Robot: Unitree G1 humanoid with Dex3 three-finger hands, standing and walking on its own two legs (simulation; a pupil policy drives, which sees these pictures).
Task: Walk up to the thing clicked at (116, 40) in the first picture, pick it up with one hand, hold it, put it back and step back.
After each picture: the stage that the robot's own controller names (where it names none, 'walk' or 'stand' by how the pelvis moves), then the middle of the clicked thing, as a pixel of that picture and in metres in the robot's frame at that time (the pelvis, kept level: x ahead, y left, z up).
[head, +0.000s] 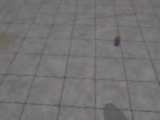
stand; (117, 41) +1.48 -0.40 -0.72
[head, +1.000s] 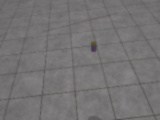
walk; (93, 46) +1.40 -0.01 -0.70
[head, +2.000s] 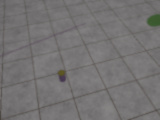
walk; (62, 76) +0.89 +0.27 -0.71
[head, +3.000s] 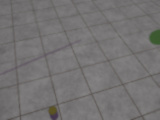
walk; (53, 113) +0.53 +0.24 -0.70
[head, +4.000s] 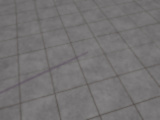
stand; out of the picture +0.35 +0.22 -0.70
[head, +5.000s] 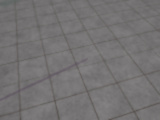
stand; out of the picture +0.33 +0.21 -0.72
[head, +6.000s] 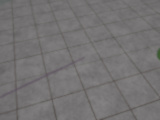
stand; out of the picture +0.33 +0.22 -0.73
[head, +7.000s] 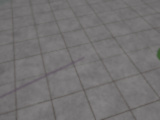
stand; out of the picture +0.33 +0.23 -0.73
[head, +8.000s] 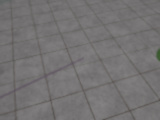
stand; out of the picture +0.32 +0.23 -0.73
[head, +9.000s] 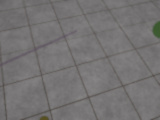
go down; out of the picture +0.35 +0.23 -0.66
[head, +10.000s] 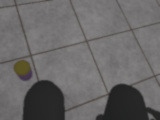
go down; (24, 71) +0.40 +0.27 -0.29
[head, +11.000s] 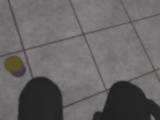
close in; (16, 67) +0.39 +0.28 -0.27
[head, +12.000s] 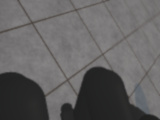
close in; out of the picture +0.37 +0.31 -0.21
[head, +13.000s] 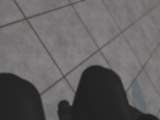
close; out of the picture +0.37 +0.31 -0.21
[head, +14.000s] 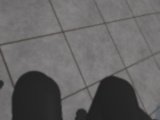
lift; out of the picture +0.30 +0.30 -0.16
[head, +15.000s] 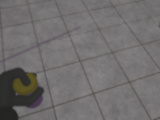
lift; (29, 91) +0.32 +0.19 +0.01
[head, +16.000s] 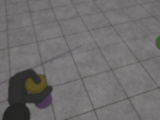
hold; (39, 92) +0.33 +0.17 +0.01
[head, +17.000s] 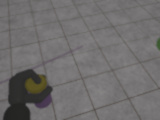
hold; (39, 92) +0.33 +0.17 +0.00
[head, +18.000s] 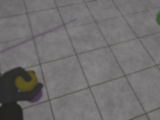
crouch; (30, 87) +0.35 +0.20 -0.06
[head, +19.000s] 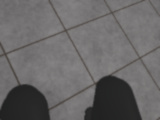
lower; out of the picture +0.43 +0.30 -0.12
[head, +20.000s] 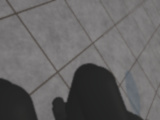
lower; out of the picture +0.39 +0.32 -0.22
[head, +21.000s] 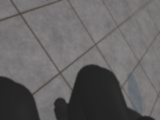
lower; out of the picture +0.39 +0.32 -0.22
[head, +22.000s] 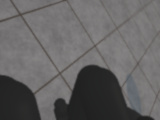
lower; out of the picture +0.38 +0.33 -0.22
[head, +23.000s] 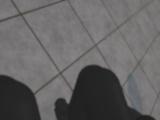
lower; out of the picture +0.38 +0.33 -0.22
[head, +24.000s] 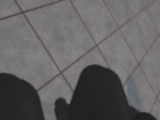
open; out of the picture +0.37 +0.31 -0.22
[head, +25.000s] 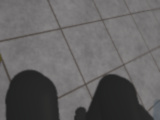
stand; out of the picture +0.38 +0.29 -0.24
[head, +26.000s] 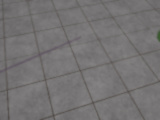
stand; out of the picture +0.36 +0.22 -0.62
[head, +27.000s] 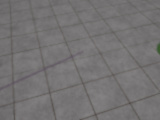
stand; out of the picture +0.36 +0.22 -0.66
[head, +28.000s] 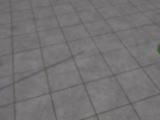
stand; out of the picture +0.36 +0.22 -0.67
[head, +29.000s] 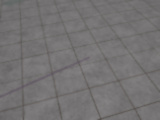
stand; out of the picture +0.37 +0.21 -0.72
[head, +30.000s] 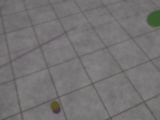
walk; (55, 107) +0.47 +0.22 -0.69
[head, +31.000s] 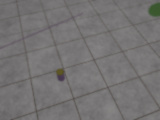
walk; (60, 75) +0.77 +0.21 -0.69
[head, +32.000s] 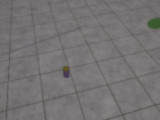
stand; (66, 72) +1.00 +0.21 -0.70
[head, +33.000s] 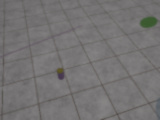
stand; (60, 73) +0.99 +0.25 -0.73
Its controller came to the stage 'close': yes
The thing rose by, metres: 0.70
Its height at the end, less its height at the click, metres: +0.00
